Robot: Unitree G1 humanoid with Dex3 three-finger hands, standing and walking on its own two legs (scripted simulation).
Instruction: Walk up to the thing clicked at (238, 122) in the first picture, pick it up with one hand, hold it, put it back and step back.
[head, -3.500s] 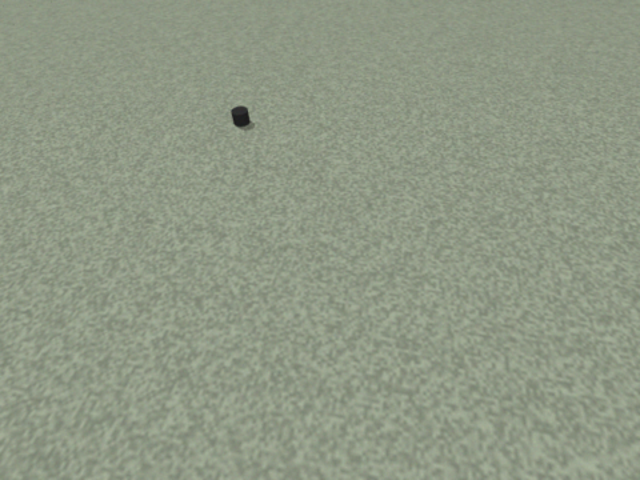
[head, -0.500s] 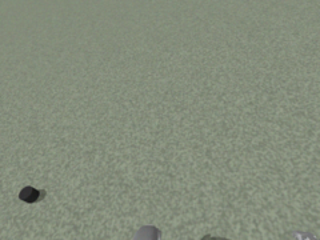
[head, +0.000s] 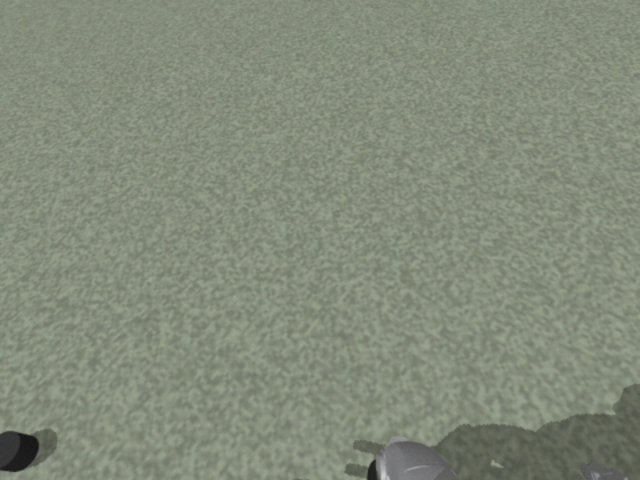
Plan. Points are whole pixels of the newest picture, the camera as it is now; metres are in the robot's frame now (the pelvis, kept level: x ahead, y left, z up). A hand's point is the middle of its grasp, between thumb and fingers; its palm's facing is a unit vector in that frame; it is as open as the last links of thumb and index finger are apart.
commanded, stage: walk up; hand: left
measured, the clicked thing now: (12, 451) +0.34 +0.94 -0.70
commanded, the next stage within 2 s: none
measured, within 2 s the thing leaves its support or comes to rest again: neither
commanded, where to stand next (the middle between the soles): -0.10 +0.83 m, yaw -18 degrees
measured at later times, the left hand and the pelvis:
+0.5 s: hand out of the picture +0.05 +0.58 -0.13, palm faces -0.07 -0.78 -0.62, open 7.4 cm; pelvis -0.03 +0.24 -0.02, yaw -4 degrees
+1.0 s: hand out of the picture +0.03 +0.73 -0.10, palm faces -0.12 -0.77 -0.62, open 7.4 cm; pelvis -0.09 +0.43 -0.01, yaw -8 degrees
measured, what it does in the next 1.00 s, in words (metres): steps to the left: left foot, then right foot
